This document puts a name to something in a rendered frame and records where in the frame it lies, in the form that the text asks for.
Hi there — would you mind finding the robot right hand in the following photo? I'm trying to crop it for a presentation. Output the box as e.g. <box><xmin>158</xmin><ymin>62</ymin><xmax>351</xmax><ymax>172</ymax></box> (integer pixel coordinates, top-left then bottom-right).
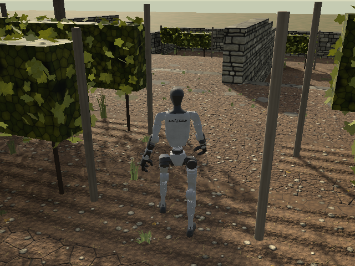
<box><xmin>194</xmin><ymin>146</ymin><xmax>207</xmax><ymax>155</ymax></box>

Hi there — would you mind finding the robot left hand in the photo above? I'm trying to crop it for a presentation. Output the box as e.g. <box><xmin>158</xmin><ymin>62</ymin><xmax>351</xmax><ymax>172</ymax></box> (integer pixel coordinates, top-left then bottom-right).
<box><xmin>140</xmin><ymin>157</ymin><xmax>153</xmax><ymax>172</ymax></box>

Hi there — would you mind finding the robot right upper arm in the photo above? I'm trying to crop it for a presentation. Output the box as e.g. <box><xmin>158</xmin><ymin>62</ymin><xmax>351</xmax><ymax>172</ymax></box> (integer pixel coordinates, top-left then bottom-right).
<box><xmin>189</xmin><ymin>111</ymin><xmax>204</xmax><ymax>141</ymax></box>

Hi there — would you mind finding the right robot shin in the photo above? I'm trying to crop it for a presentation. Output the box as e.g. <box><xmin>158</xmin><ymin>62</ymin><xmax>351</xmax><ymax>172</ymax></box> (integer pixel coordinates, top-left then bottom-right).
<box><xmin>187</xmin><ymin>191</ymin><xmax>196</xmax><ymax>229</ymax></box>

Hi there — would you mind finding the left robot thigh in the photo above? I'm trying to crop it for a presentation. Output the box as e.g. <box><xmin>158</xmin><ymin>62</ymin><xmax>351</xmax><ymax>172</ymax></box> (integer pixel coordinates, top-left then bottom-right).
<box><xmin>159</xmin><ymin>154</ymin><xmax>170</xmax><ymax>182</ymax></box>

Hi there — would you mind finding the robot right forearm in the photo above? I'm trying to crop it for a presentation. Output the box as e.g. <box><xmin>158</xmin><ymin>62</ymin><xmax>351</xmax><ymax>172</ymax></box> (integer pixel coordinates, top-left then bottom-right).
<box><xmin>198</xmin><ymin>132</ymin><xmax>206</xmax><ymax>149</ymax></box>

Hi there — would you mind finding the robot left forearm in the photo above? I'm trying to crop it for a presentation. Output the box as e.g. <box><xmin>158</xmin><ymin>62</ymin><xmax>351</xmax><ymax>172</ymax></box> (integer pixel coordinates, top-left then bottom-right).
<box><xmin>143</xmin><ymin>135</ymin><xmax>155</xmax><ymax>160</ymax></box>

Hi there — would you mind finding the robot left upper arm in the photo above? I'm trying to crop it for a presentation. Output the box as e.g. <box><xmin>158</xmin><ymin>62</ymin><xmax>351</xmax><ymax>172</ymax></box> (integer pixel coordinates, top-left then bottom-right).
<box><xmin>151</xmin><ymin>112</ymin><xmax>166</xmax><ymax>143</ymax></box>

